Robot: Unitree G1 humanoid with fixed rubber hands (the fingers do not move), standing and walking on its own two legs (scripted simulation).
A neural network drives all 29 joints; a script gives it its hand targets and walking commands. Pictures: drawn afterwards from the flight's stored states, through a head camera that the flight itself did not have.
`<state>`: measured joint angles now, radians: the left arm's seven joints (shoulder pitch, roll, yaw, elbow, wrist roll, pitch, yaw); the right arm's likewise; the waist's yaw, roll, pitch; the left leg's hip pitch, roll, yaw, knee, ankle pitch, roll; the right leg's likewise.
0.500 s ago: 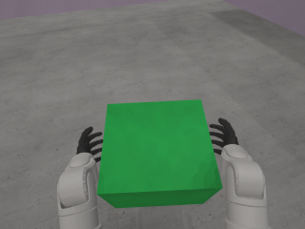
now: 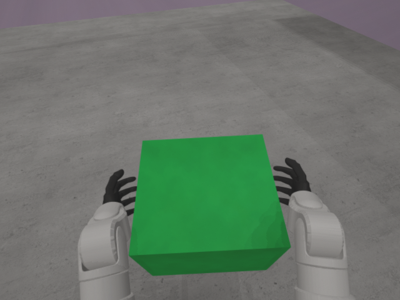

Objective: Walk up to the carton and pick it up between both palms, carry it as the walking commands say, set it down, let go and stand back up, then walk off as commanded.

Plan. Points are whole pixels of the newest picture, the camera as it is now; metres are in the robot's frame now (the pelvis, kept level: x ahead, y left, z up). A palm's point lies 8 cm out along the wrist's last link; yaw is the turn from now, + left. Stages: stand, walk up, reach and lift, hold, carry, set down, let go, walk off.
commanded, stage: carry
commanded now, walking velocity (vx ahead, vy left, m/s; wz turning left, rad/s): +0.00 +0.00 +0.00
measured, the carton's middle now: (206, 207) +0.32 +0.01 -0.01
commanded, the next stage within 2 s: none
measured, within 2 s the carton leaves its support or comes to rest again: neither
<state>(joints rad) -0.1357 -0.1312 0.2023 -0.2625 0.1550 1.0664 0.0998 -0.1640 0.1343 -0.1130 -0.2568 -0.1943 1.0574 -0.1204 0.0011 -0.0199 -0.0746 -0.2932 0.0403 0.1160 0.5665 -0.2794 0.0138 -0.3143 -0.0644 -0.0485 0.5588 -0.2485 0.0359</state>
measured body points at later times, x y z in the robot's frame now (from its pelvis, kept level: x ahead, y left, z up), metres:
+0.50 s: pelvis +0.00 +0.00 +0.00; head -0.02 +0.01 +0.45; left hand +0.28 +0.19 +0.07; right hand +0.29 -0.16 +0.09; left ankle +0.01 +0.11 -0.73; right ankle +0.03 -0.14 -0.73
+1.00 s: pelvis +0.00 +0.00 +0.00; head -0.03 +0.01 +0.45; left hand +0.28 +0.18 +0.07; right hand +0.29 -0.16 +0.08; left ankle +0.01 +0.11 -0.73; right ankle +0.03 -0.14 -0.73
